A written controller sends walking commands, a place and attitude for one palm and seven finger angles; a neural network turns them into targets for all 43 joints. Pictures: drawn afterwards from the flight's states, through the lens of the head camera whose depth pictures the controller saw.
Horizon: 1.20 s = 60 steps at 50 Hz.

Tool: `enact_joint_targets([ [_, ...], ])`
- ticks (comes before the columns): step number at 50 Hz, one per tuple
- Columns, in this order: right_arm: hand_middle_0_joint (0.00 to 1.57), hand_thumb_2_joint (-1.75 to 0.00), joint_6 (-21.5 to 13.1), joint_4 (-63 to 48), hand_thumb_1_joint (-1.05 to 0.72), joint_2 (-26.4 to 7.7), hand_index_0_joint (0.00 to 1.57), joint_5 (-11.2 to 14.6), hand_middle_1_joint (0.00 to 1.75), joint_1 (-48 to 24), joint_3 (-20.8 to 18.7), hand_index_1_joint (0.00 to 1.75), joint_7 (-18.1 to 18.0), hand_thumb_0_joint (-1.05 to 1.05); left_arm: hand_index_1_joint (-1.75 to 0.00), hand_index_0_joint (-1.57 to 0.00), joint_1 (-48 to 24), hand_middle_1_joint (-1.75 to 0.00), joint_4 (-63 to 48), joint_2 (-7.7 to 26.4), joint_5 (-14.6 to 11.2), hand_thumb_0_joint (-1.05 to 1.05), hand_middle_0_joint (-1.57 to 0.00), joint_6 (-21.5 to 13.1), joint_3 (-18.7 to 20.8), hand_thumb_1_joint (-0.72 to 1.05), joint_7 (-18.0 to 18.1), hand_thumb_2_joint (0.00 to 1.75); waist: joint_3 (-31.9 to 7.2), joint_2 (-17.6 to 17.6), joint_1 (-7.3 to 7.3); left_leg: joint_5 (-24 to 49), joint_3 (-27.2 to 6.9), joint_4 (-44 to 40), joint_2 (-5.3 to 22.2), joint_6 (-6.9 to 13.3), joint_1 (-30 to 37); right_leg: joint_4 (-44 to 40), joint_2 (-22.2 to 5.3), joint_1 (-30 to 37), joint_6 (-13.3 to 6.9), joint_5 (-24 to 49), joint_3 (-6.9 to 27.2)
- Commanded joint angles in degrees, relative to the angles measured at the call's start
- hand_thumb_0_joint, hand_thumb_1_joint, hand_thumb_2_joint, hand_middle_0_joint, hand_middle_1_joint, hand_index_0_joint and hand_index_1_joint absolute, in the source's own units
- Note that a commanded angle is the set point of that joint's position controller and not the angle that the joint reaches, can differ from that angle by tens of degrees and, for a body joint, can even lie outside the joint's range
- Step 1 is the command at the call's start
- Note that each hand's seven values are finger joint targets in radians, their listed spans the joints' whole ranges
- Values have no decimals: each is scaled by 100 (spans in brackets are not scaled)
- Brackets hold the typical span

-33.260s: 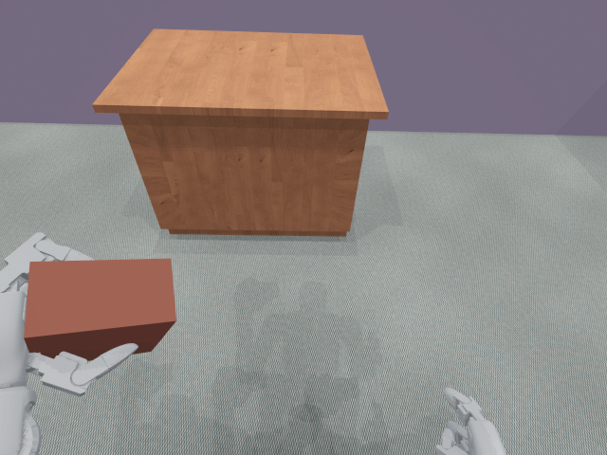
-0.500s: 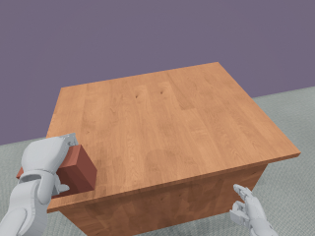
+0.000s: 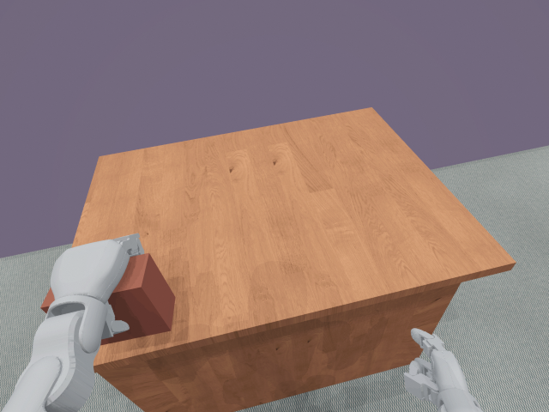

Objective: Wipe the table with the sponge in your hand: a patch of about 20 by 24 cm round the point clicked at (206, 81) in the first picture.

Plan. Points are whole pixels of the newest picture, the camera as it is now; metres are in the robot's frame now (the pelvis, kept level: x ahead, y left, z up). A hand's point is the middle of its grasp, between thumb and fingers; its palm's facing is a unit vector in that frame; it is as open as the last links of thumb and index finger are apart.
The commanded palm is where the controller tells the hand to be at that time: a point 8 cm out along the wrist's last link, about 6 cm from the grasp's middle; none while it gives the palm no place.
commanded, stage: move the sponge above the wiping area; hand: left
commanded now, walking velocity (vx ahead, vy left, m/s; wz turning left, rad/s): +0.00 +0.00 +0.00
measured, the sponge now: (121, 308) +0.22 +0.29 +0.04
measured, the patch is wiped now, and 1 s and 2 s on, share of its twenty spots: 0.00 0.00 0.00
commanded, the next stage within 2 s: lower the sponge onto the table in 1.86 s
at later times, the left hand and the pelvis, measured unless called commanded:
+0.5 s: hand (131, 278) +0.26 +0.28 +0.07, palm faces -0.02 -0.09 -1.00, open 10.4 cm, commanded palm +0.24 +0.27 +0.13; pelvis +0.01 +0.00 +0.00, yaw +0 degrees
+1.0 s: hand (150, 272) +0.28 +0.26 +0.05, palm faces -0.04 -0.08 -1.00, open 10.4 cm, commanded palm +0.26 +0.26 +0.12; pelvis +0.02 -0.01 +0.00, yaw +0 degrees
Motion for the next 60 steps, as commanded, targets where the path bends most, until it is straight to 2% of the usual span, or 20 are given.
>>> enact_joint_targets([
  [1, 20, -90, -288, -963, -90, -568, 20, 26, 30, -1194, -224, 30, -60, 0, -160, -120, -1594, -160, -854, 1298, 139, 0, -120, 79, 896, 10, 299, 130, -919, -340, -20, 408, -382, -285, -189, 180, 268, -619, -117, -107, -158, 9, 649],
  [2, 20, -90, -282, -966, -90, -591, 20, 27, 30, -1254, -207, 30, -79, 0, -160, -120, -1806, -160, -896, 1600, 201, 0, -120, 111, 1086, 10, 310, 130, -882, -237, -1, 306, -424, -316, -207, 171, 270, -648, -65, -128, -209, -136, 820],
  [3, 20, -90, -310, -1025, -90, -506, 20, 45, 30, -1245, -196, 30, -82, 0, -160, -120, -1944, -160, -938, 1084, 194, 0, -120, 99, 625, 10, 295, 130, -1009, -154, -75, 338, -346, -293, -201, 189, 288, -588, -112, -79, -168, -66, 613],
  [7, 20, -90, -340, -1008, -90, -544, 20, 26, 30, -1220, -225, 30, -87, 0, -160, -120, -2191, -160, -1005, 1298, 283, 0, -120, 11, 724, 10, 316, 130, -1182, -53, -37, 356, -425, -292, -213, 179, 379, -551, -51, -117, -217, 2, 744],
  [10, 20, -90, -350, -985, -90, -510, 20, 19, 30, -1078, -268, 30, -34, 0, -160, -120, -1890, -160, -847, 860, 270, 0, -120, -13, 440, 10, 350, 130, -1225, -250, -56, 599, -416, -273, -155, 178, 361, -439, -62, -109, -184, 289, 483],
  [12, 20, -90, -297, -982, -90, -574, 20, 5, 30, -1158, -258, 30, -37, 0, -160, -120, -1844, -160, -791, 1348, 319, 0, -120, 82, 874, 10, 412, 130, -1159, -200, 46, 577, -444, -290, -184, 167, 283, -482, -40, -25, -232, 264, 706],
  [14, 20, -90, -272, -962, -90, -519, 20, 47, 30, -1136, -244, 30, -13, 0, -160, -120, -1954, -160, -640, 984, 342, 0, -120, 154, 594, 10, 446, 130, -1198, -360, -13, 628, -390, -267, -164, 161, 250, -423, -73, -78, -186, 283, 520],
  [17, 20, -90, -203, -966, -90, -589, 20, 41, 30, -1198, -242, 30, -10, 0, -160, -120, -2024, -160, -644, 1327, 396, 0, -120, 287, 833, 10, 495, 130, -1182, -243, 30, 619, -430, -290, -198, 144, 217, -438, -33, -20, -238, 289, 691],
  [18, 20, -90, -214, -1031, -90, -492, 20, 73, 30, -1207, -226, 30, -5, 0, -160, -120, -2040, -160, -659, 829, 340, 0, -120, 316, 407, 10, 476, 130, -1181, -219, -32, 608, -362, -286, -179, 169, 226, -409, -82, -25, -184, 294, 497],
  [26, 20, -90, -213, -956, -90, -523, 20, 73, 30, -1053, -271, 30, -33, 0, -160, -120, -2314, -160, -433, 773, 363, 0, -120, 213, 256, 10, 409, 130, -1346, -318, -107, 684, -380, -171, -195, 199, 347, -378, -53, -168, -168, 448, 448],
  [27, 20, -90, -216, -973, -90, -556, 20, 52, 30, -1094, -271, 30, -41, 0, -160, -120, -2358, -160, -561, 1107, 407, 0, -120, 189, 507, 10, 429, 130, -1348, -189, -66, 657, -410, -178, -211, 191, 360, -416, -13, -129, -217, 407, 635],
  [28, 20, -90, -237, -1015, -90, -479, 20, 66, 30, -1048, -262, 30, -34, 0, -160, -120, -2291, -160, -535, 739, 378, 0, -120, 163, 253, 10, 435, 130, -1417, -299, -96, 716, -373, -157, -195, 206, 332, -348, -56, -79, -174, 466, 454],
  [37, 20, -90, -162, -949, -90, -572, 20, 48, 30, -1078, -306, 30, 16, 0, -160, -120, -2250, -160, -438, 1070, 504, 0, -120, 274, 572, 10, 676, 130, -1549, -269, 4, 983, -411, -96, -209, 153, 294, -246, -17, -39, -237, 835, 645],
  [38, 20, -90, -169, -1004, -90, -477, 20, 88, 30, -1078, -289, 30, 31, 0, -160, -120, -2210, -160, -391, 523, 461, 0, -120, 328, 119, 10, 663, 130, -1481, -227, -71, 997, -337, -79, -191, 171, 262, -208, -66, -61, -191, 858, 446],
  [47, 20, -90, -84, -911, -90, -589, 20, 87, 30, -1083, -299, 30, -45, 0, -160, -120, -2633, -160, -31, 1086, 500, 0, -120, 420, 467, 10, 636, 130, -1440, -364, -75, 770, -335, -26, -268, 202, 191, -304, -53, -94, -192, 790, 717],
  [48, 20, -90, -103, -958, -90, -505, 20, 123, 30, -1036, -294, 30, -43, 0, -160, -120, -2591, -160, 19, 653, 429, 0, -120, 399, 135, 10, 624, 130, -1440, -377, -151, 785, -276, -13, -251, 223, 166, -258, -85, -72, -149, 848, 552],
  [52, 20, -90, -96, -880, -90, -601, 20, 109, 30, -989, -324, 30, -67, 0, -160, -120, -2774, -160, 197, 1129, 475, 0, -120, 293, 503, 10, 645, 130, -1450, -357, -129, 725, -307, 21, -286, 208, 140, -309, -57, -139, -177, 818, 735],
  [53, 20, -90, -115, -918, -90, -521, 20, 140, 30, -956, -312, 30, -57, 0, -160, -120, -2828, -160, 235, 681, 448, 0, -120, 267, 141, 10, 645, 130, -1422, -263, -200, 703, -282, 19, -265, 215, 106, -252, -77, -186, -152, 766, 556],
  [57, 20, -90, -116, -841, -90, -613, 20, 129, 30, -866, -351, 30, -93, 0, -160, -120, -3027, -160, 489, 1072, 468, 0, -120, 196, 441, 10, 694, 130, -1480, -398, -172, 633, -310, 39, -278, 212, 83, -292, -49, -237, -174, 728, 692],
  [60, 20, -90, -133, -822, -90, -574, 20, 161, 30, -785, -377, 30, -93, 0, -160, -120, -3089, -160, 696, 780, 450, 0, -120, 120, 240, 10, 737, 130, -1521, -431, -233, 653, -242, 83, -265, 231, 19, -230, -85, -253, -130, 831, 563],
])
